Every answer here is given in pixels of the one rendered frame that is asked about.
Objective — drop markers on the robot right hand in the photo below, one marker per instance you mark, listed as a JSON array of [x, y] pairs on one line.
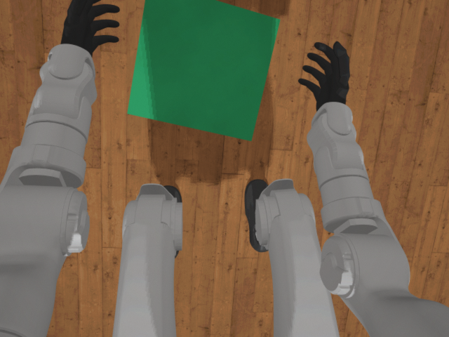
[[334, 85]]

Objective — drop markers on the robot left forearm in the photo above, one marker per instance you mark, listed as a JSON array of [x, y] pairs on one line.
[[56, 132]]

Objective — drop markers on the robot left upper arm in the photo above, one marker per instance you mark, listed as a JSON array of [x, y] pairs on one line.
[[39, 227]]

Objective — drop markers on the robot left foot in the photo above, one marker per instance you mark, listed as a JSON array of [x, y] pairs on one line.
[[175, 192]]

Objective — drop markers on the robot right thigh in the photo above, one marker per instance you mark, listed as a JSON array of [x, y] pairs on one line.
[[303, 306]]

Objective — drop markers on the robot right upper arm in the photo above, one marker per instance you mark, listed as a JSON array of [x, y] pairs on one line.
[[370, 273]]

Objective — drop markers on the carton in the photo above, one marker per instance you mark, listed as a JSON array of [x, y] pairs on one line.
[[202, 64]]

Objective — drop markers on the robot right forearm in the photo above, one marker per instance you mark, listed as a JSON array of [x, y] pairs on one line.
[[348, 202]]

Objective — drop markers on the robot left hand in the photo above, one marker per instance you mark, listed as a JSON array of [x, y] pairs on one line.
[[80, 26]]

